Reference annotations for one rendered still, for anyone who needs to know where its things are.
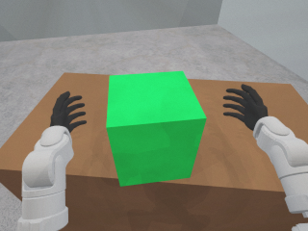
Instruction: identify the robot right hand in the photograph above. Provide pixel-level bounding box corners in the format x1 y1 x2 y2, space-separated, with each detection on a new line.
222 84 269 131

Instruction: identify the right robot forearm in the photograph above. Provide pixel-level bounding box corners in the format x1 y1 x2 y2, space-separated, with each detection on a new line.
253 116 308 218

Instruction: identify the carton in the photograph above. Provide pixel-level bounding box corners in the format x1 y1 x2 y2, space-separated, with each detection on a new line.
106 71 207 187

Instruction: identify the left robot forearm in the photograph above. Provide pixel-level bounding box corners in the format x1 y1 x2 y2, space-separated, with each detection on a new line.
17 125 74 231

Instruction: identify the robot left hand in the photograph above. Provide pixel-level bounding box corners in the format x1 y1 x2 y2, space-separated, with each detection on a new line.
50 91 87 134

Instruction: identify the pedestal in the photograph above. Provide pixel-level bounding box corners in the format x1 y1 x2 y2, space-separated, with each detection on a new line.
0 72 308 231

